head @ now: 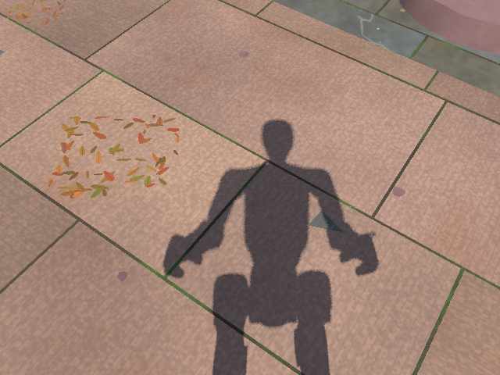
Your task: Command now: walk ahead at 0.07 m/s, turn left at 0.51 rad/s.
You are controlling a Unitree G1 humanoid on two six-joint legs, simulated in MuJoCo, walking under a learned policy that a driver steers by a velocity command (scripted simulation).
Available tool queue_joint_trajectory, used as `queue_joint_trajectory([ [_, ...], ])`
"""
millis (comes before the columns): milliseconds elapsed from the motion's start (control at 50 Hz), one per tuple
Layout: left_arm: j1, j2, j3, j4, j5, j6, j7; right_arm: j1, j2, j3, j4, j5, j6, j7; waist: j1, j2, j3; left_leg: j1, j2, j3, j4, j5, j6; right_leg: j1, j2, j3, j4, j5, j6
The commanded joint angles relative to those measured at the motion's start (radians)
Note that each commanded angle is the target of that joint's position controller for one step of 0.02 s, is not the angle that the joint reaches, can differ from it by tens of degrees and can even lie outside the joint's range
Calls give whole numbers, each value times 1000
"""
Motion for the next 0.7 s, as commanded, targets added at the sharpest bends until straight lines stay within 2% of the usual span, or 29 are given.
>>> queue_joint_trajectory([
  [20,104,77,24,-35,3,8,13,-16,-171,-51,-86,2,0,-21,40,126,-215,144,238,-297,-149,106,182,53,5,15,-118,56,18],
  [60,80,75,25,-43,2,11,13,-24,-174,-54,-95,9,10,-31,30,130,-217,126,223,-317,-156,-38,163,71,10,26,-179,109,23],
  [100,55,74,27,-54,-1,10,10,-29,-172,-54,-101,8,20,-36,20,147,-197,108,209,-346,-166,-164,146,88,18,32,-236,129,23],
  [180,45,79,33,-68,-10,-10,-3,-12,-166,-55,-107,10,38,-36,5,177,-179,148,205,-422,-145,-207,126,137,36,34,-389,113,1],
  [220,99,81,41,-54,-14,-20,-13,-25,-162,-53,-113,22,48,-39,39,179,-172,131,176,-428,-106,-193,94,247,42,9,-579,195,-29],
  [240,133,110,53,-46,-8,-22,-14,-7,-144,-48,-113,27,52,-41,48,152,-172,76,134,-399,-59,-244,55,344,-17,35,-672,244,-57],
  [260,155,180,68,-55,14,-16,-9,28,-91,-36,-115,23,54,-40,27,-25,-186,-50,42,-273,157,-428,-3,450,-239,215,-734,253,-135],
  [280,116,233,81,-60,50,-9,-13,-6,-118,-48,-156,30,39,-36,10,-304,-112,-215,-85,-73,379,-540,-52,367,-391,454,-809,402,-282],
  [300,55,180,70,-97,51,-15,-7,15,-191,-70,-136,9,29,-31,2,-222,-109,-206,-11,-113,579,-502,-86,339,-410,438,-792,466,-316],
  [320,1,127,57,-114,34,-17,0,47,-204,-80,-104,16,35,-27,-19,-144,-109,-197,-4,-102,658,-439,-100,338,-348,318,-760,504,-271],
  [340,-24,103,50,-125,18,-16,4,76,-177,-77,-75,18,48,-32,-27,-104,-105,-196,3,-82,717,-394,-121,352,-286,225,-737,515,-228],
  [360,-23,94,47,-126,4,-14,7,83,-154,-72,-72,15,59,-33,-18,-100,-95,-220,11,-73,775,-357,-138,371,-270,181,-729,538,-222],
  [380,-12,93,44,-125,1,-9,11,74,-127,-63,-77,20,65,-29,-10,-99,-85,-219,19,-50,786,-337,-150,368,-251,130,-732,563,-224],
  [420,29,103,49,-120,8,3,15,8,-100,-51,-110,32,66,-26,27,-131,-76,-239,44,-1,696,-299,-170,420,-234,74,-741,559,-236],
  [460,71,127,59,-112,9,13,19,-44,-86,-41,-140,32,63,-20,63,-158,-94,-229,76,18,585,-303,-183,487,-258,62,-735,571,-253],
  [500,71,156,72,-113,4,18,16,-60,-73,-32,-157,27,61,-9,72,-174,-114,-147,101,47,473,-327,-177,483,-278,33,-728,587,-258],
  [540,59,180,82,-114,-3,20,7,-56,-80,-32,-164,27,62,1,71,-188,-124,-50,104,86,377,-335,-160,448,-293,5,-724,609,-258],
  [600,53,190,89,-107,-24,15,-5,-32,-99,-43,-163,29,70,12,56,-193,-125,39,93,119,215,-286,-119,445,-314,-12,-685,603,-240],
  [620,38,189,89,-105,-35,14,-6,-1,-95,-46,-153,30,71,16,30,-182,-127,99,83,135,110,-213,-93,428,-308,-32,-648,591,-217],
  [640,44,170,85,-97,-43,12,-7,41,-100,-53,-136,28,71,14,8,-159,-136,196,62,142,-3,-122,-61,386,-288,-67,-588,547,-175],
  [660,100,130,76,-74,-33,7,-12,84,-141,-69,-126,27,69,5,2,-53,-157,354,91,60,-79,37,-22,273,-243,-139,-461,421,-100],
  [680,98,52,48,-115,28,5,-20,121,-273,-98,-144,22,63,-13,23,283,-179,551,373,-318,-64,464,91,-33,-114,-228,-125,-101,7],
  [700,0,78,54,-156,21,-1,-10,110,-280,-89,-160,-16,41,-4,-33,309,-208,458,494,-467,-76,509,286,-157,-20,-78,71,-258,34],
])
Velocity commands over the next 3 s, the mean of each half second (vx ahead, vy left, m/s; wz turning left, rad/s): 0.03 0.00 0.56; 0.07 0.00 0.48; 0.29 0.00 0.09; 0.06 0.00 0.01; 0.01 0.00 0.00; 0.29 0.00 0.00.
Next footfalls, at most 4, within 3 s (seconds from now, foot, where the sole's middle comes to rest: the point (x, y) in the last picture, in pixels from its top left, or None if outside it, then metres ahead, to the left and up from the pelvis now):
0.24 right None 0.11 -0.15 -0.77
0.66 left None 0.01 0.10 -0.77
1.16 right None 0.18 -0.06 -0.77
1.54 left None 0.25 0.25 -0.77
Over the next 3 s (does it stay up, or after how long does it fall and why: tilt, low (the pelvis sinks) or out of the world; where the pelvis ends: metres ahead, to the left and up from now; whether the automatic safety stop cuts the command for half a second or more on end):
stays up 0.35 0.21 0.01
